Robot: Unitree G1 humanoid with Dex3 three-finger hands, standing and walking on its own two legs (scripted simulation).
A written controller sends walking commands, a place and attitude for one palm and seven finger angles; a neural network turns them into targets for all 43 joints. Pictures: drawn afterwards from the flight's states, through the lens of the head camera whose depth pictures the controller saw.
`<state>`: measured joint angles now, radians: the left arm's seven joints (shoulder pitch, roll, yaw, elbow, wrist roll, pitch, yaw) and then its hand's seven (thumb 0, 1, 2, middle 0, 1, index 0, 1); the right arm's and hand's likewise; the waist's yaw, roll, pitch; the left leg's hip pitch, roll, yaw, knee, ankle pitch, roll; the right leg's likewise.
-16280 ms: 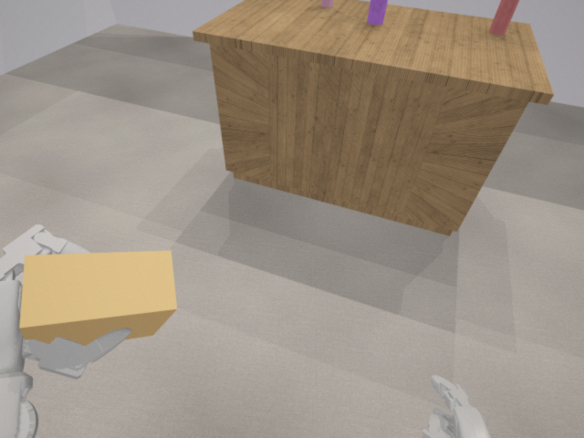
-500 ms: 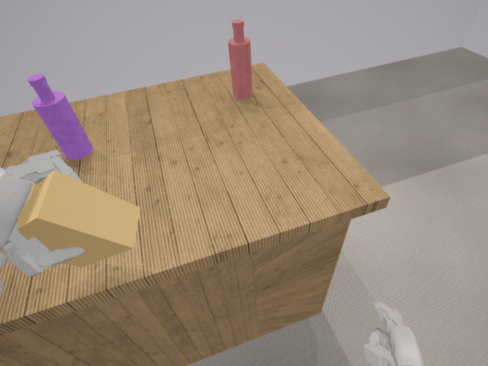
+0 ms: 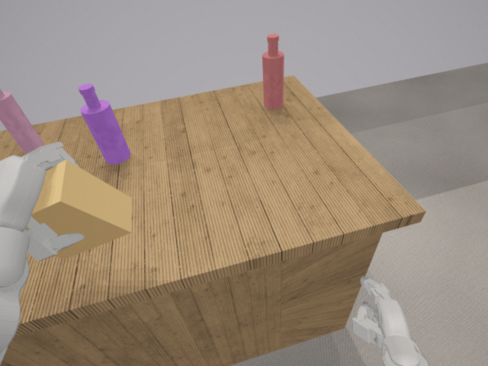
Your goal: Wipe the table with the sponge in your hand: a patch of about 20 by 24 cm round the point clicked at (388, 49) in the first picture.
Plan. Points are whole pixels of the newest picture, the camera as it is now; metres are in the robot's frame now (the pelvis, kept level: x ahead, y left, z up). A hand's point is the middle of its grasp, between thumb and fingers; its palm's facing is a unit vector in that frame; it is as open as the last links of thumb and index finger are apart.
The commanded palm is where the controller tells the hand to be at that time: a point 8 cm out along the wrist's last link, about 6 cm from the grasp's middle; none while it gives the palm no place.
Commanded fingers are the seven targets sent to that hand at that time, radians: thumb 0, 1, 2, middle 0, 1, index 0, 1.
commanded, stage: turn the palm down, sponge in hand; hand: left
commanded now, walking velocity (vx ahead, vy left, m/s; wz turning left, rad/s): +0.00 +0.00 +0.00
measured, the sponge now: (77, 219) +0.24 +0.29 +0.17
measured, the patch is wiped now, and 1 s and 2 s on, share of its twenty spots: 0.00 0.00 0.00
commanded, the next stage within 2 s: move the sponge above the wiping area in 0.92 s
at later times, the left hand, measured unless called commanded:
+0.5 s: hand (17, 207) +0.21 +0.33 +0.22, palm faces +0.32 -0.09 -0.94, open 10.0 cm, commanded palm +0.16 +0.29 +0.26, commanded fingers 0.00 0.10 1.30 -1.20 -1.60 -1.20 -1.60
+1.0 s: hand (79, 230) +0.22 +0.26 +0.18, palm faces +0.14 -0.14 -0.98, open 10.0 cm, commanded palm +0.17 +0.26 +0.26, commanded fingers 0.00 0.10 1.30 -1.20 -1.60 -1.20 -1.60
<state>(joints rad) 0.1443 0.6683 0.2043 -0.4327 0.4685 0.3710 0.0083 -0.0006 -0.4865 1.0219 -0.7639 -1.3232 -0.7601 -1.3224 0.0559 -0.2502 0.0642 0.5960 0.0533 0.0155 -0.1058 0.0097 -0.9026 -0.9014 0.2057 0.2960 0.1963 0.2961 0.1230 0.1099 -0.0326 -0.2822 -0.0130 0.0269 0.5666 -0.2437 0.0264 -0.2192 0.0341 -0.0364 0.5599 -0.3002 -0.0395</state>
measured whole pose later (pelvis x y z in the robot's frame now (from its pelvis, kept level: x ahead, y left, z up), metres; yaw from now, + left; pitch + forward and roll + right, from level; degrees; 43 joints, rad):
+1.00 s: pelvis -0.02 -0.02 +0.01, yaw +0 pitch -5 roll +0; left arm 0.06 0.58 0.03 -0.33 0.75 0.46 -0.16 0.00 -0.48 1.02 -0.76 -1.32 -0.76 -1.32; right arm -0.01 -0.28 0.08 0.64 0.06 0.02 -0.07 0.01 -0.90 -0.90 0.21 0.30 0.20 0.30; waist 0.13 0.15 0.00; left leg -0.21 -0.01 0.02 0.46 -0.16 0.01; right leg -0.16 0.05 -0.04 0.48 -0.24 -0.06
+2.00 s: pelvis -0.01 -0.01 +0.01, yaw +0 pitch -5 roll +0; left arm 0.00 0.56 -0.10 -0.20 0.87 0.34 -0.08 0.00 -0.48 1.03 -0.76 -1.32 -0.76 -1.32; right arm 0.00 -0.25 0.07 0.68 0.03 0.01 -0.06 0.01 -0.90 -0.90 0.21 0.30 0.20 0.30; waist 0.16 0.12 0.02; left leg -0.18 -0.02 0.02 0.43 -0.16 0.02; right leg -0.13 0.03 -0.04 0.45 -0.24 -0.05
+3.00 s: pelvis +0.00 -0.01 +0.01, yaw +1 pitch -4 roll +0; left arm -0.03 0.59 0.06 0.02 0.84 0.34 -0.05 0.00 -0.48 1.03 -0.76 -1.32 -0.76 -1.32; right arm 0.05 -0.27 0.04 0.70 0.05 0.02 -0.06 0.01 -0.90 -0.90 0.21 0.30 0.20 0.30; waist 0.12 0.13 0.00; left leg -0.20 -0.01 0.00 0.45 -0.18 0.01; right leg -0.14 0.05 -0.05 0.44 -0.24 -0.06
